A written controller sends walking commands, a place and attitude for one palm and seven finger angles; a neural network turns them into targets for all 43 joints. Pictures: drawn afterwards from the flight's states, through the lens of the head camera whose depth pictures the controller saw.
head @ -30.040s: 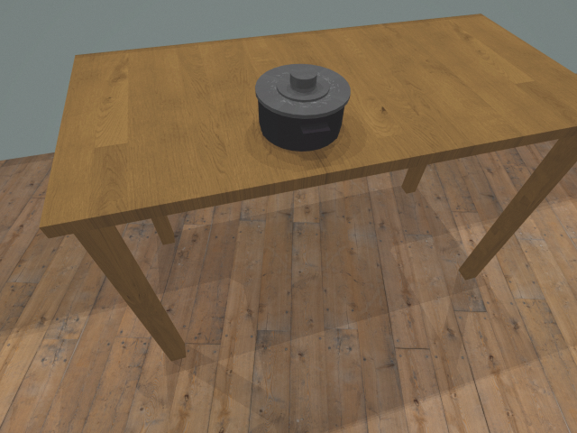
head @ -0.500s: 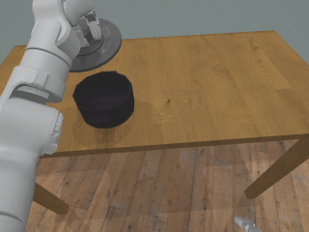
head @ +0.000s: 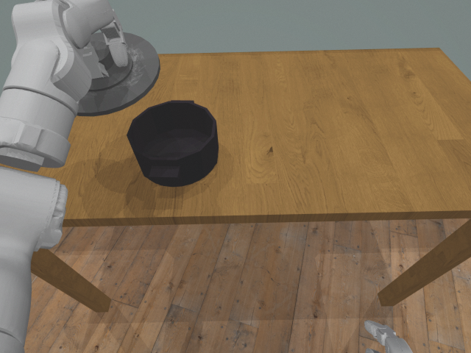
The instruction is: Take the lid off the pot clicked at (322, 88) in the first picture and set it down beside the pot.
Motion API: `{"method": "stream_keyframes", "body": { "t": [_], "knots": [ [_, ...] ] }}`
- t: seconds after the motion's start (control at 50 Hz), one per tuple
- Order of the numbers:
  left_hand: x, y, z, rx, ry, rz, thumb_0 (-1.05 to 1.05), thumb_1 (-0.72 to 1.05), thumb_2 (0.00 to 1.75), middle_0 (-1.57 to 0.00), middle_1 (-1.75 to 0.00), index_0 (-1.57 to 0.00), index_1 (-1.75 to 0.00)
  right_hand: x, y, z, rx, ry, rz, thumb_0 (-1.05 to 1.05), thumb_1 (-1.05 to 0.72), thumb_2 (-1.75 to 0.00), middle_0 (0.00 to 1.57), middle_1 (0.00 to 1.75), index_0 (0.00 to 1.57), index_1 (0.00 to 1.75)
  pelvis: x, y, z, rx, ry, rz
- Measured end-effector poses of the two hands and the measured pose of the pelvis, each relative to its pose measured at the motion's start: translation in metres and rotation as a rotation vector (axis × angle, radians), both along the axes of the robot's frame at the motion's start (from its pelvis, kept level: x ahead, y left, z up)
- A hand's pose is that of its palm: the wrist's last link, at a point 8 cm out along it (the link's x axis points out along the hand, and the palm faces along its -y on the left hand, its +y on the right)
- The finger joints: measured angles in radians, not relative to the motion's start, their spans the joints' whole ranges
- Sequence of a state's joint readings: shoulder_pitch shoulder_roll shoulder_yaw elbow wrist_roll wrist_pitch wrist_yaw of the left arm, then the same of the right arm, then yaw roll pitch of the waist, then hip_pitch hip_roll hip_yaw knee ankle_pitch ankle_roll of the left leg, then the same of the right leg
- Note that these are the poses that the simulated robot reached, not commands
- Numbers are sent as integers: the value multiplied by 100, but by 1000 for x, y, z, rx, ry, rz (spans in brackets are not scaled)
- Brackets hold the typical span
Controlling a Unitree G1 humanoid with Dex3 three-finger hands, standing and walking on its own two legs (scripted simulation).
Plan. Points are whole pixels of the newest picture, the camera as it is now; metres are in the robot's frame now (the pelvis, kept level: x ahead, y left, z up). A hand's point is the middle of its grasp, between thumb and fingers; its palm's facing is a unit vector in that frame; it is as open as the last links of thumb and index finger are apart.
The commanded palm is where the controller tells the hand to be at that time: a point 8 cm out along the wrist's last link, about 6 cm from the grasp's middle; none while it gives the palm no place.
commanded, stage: move the lid sideways beside the pot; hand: left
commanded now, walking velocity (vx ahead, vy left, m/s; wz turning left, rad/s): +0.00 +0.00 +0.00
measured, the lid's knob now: (95, 57) +0.49 +0.23 +0.25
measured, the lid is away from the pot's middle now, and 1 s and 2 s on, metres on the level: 0.09 0.21 0.23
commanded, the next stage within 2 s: lower the lid onto the table in 1.36 s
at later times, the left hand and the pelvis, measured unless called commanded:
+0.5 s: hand (57, 55) +0.47 +0.27 +0.26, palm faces -0.22 -0.12 -0.97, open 6.1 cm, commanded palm +0.46 +0.28 +0.35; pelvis +0.01 +0.01 +0.00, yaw -1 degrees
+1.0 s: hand (13, 66) +0.45 +0.33 +0.26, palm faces -0.23 -0.13 -0.97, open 6.0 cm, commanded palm +0.45 +0.33 +0.35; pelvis +0.00 +0.01 +0.00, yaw +0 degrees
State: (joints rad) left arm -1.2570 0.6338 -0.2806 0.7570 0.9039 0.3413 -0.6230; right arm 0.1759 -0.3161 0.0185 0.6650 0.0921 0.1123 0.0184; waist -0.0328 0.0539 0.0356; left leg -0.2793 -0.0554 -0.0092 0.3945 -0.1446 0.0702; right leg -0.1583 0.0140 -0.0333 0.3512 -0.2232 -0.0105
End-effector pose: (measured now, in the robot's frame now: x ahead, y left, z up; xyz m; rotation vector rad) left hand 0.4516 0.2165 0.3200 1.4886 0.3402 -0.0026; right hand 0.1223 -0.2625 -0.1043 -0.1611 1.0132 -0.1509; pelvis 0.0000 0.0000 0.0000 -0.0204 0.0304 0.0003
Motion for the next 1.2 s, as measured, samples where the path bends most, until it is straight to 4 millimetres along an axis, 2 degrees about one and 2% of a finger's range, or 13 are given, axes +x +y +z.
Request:
{"method": "stream_keyframes", "body": {
  "t": [0.14,0.22,0.38,0.48,0.68,0.92,1.2],
  "knots": [
    [1,18,-3,-13,26,27,4,25,84,-45,-92,-86,-111,-6,6,-2,-5,16,1,1,-90,-90,20,30,20,30,-3,1,0,-2,3,1],
    [3,25,2,-4,17,37,4,25,84,-45,-92,-86,-111,-16,6,-5,-8,45,-11,1,-90,-90,20,30,20,30,-2,2,0,-4,9,1],
    [11,45,0,-8,28,69,3,26,84,-45,-92,-86,-111,-41,1,-9,-14,116,-58,1,-90,-90,20,30,20,30,3,5,0,-6,21,-10],
    [14,57,-1,-17,18,76,3,26,84,-45,-92,-86,-111,-49,-2,-8,-20,142,-83,1,-90,-90,20,30,20,30,6,7,0,-7,27,-18],
    [9,77,-7,-10,26,106,3,26,84,-45,-92,-86,-111,-41,-2,-7,-23,138,-73,1,-90,-90,20,30,20,30,5,10,0,-10,35,-15],
    [-8,101,-3,-7,30,156,3,26,84,-45,-92,-86,-111,-24,4,-5,-22,102,-36,1,-90,-90,20,30,20,30,2,9,-1,-13,31,-5],
    [-20,124,3,3,34,196,3,26,84,-45,-92,-86,-111,-45,-1,-8,-35,163,-47,1,-90,-90,20,30,20,30,-1,7,-1,-15,25,0]
  ]
}}
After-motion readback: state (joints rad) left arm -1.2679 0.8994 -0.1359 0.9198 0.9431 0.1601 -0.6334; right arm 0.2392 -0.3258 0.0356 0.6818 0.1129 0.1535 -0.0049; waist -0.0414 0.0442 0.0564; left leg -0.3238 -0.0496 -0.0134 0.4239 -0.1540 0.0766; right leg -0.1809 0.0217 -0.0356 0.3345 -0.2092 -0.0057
